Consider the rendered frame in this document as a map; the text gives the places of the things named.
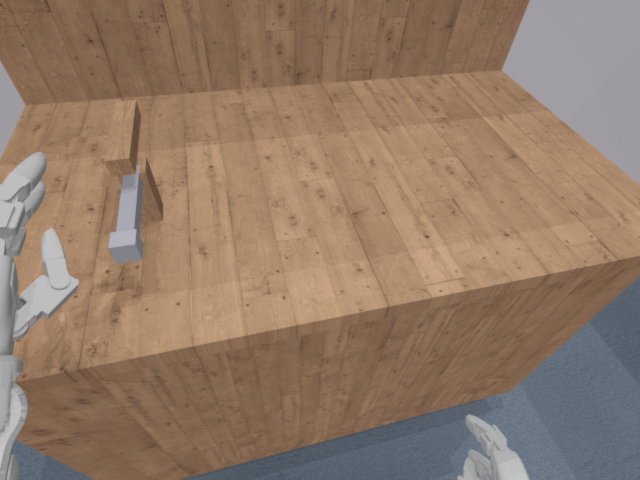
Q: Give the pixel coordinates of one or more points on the robot left hand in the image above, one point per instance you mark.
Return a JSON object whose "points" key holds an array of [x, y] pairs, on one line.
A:
{"points": [[21, 194]]}

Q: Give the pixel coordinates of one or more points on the robot left forearm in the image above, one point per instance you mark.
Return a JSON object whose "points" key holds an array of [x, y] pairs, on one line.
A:
{"points": [[13, 414]]}

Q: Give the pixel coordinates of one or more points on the tap lever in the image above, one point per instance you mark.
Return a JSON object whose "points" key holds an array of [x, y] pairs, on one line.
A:
{"points": [[125, 244]]}

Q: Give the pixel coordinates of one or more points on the counter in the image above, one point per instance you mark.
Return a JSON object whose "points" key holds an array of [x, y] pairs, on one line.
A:
{"points": [[351, 216]]}

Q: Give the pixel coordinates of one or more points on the robot right hand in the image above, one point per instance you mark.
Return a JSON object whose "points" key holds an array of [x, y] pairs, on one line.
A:
{"points": [[504, 464]]}

